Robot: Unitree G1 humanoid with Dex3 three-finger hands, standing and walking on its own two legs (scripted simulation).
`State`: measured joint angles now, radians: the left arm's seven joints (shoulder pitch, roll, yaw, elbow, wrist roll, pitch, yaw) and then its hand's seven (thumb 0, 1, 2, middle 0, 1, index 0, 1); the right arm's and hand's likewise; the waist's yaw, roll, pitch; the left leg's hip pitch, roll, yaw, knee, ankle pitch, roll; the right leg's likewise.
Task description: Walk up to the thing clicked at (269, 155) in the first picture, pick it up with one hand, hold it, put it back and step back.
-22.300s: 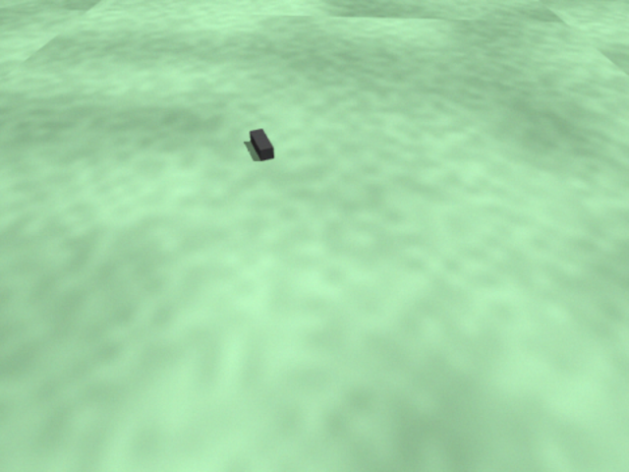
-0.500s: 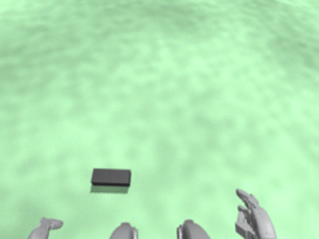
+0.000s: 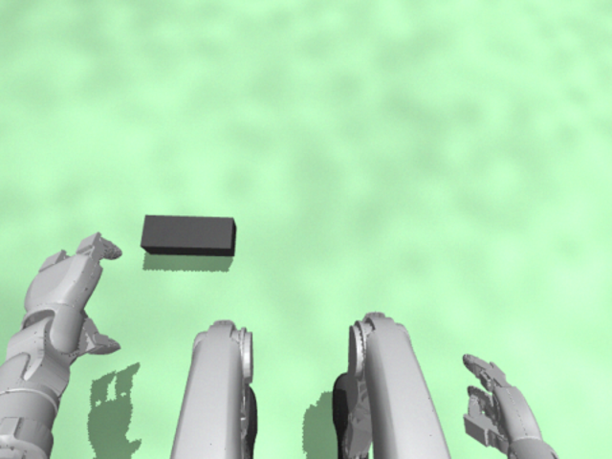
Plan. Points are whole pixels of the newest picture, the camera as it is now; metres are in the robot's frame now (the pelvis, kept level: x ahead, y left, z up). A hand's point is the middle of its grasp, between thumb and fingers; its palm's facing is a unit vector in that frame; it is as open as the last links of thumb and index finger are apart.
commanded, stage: rise first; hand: left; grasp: from above
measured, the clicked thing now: (191, 236) +0.53 +0.24 -0.45
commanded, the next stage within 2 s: none
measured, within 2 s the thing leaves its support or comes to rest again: neither
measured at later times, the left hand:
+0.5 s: hand (131, 261) +0.42 +0.29 -0.25, palm faces -0.49 -0.08 -0.87, open 14.2 cm
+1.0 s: hand (146, 244) +0.47 +0.28 -0.30, palm faces -0.46 +0.00 -0.89, open 14.2 cm
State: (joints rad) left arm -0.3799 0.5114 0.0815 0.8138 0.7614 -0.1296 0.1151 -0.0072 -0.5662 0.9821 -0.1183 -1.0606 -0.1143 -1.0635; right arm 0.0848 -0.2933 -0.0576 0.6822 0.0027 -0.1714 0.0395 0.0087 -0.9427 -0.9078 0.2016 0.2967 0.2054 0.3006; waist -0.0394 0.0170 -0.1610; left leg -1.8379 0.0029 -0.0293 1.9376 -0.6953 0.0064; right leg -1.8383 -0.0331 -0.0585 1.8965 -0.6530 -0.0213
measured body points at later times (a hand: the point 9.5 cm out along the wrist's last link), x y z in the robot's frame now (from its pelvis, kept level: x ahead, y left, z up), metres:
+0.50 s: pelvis -0.02 +0.01 -0.09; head +0.21 +0.06 +0.29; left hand +0.44 +0.29 -0.20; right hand +0.03 -0.28 -0.20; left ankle +0.07 +0.12 -0.45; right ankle +0.08 -0.12 -0.45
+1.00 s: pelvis -0.01 +0.01 -0.13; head +0.24 +0.07 +0.24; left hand +0.49 +0.28 -0.25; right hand +0.01 -0.27 -0.23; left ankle +0.07 +0.12 -0.45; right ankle +0.08 -0.12 -0.45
